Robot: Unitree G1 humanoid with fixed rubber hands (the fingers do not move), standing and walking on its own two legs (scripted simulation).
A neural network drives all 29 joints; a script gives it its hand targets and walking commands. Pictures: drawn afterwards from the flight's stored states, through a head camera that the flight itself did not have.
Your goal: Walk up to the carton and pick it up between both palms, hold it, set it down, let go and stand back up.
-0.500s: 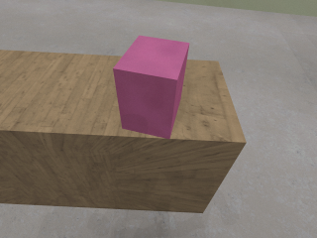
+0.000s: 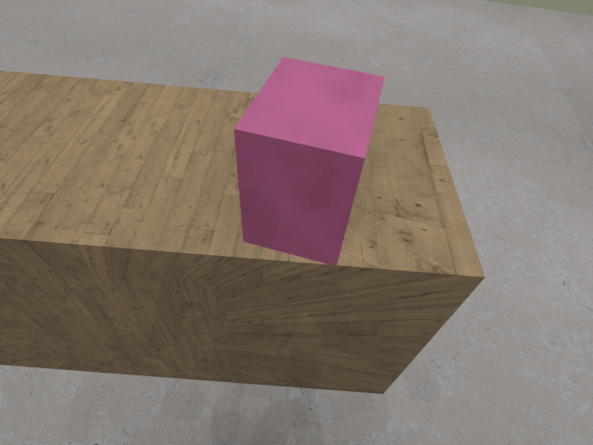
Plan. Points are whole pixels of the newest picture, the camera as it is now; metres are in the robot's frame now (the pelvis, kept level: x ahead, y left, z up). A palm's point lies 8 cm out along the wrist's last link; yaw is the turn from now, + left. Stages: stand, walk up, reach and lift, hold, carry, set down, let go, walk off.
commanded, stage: walk up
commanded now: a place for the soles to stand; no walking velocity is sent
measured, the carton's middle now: (310, 163) +0.54 -0.01 +0.07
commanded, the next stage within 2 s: reach and lift in 0.70 s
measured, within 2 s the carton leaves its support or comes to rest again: neither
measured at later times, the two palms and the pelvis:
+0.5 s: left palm out of the picture +0.12 +0.31 -0.09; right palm out of the picture +0.11 -0.30 -0.08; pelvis +0.01 +0.01 +0.00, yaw +0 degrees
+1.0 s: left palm (90, 415) +0.19 +0.27 -0.07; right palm out of the picture +0.14 -0.30 -0.08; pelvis +0.01 +0.00 +0.00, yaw +0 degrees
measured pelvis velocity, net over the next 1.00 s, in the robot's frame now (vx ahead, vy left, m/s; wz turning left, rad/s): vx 0.01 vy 0.00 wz -0.01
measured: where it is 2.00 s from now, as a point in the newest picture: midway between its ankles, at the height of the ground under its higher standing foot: outside the picture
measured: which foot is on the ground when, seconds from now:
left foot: down 0.00-1.00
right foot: down 0.00-1.00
